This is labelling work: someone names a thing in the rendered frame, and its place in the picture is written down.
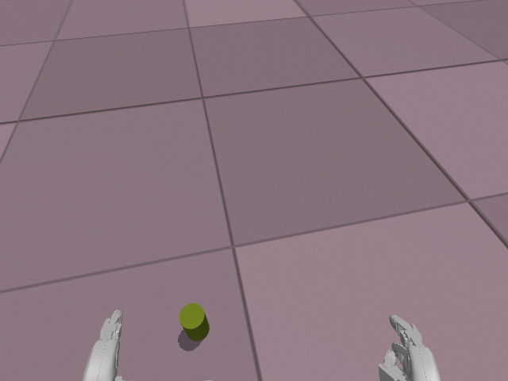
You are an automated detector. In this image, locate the right robot hand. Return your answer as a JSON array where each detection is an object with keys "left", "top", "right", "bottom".
[{"left": 379, "top": 314, "right": 441, "bottom": 381}]

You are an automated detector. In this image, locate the left robot hand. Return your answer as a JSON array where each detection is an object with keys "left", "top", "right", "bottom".
[{"left": 82, "top": 309, "right": 132, "bottom": 381}]

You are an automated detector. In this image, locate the can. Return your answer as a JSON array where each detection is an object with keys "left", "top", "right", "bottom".
[{"left": 179, "top": 303, "right": 210, "bottom": 341}]

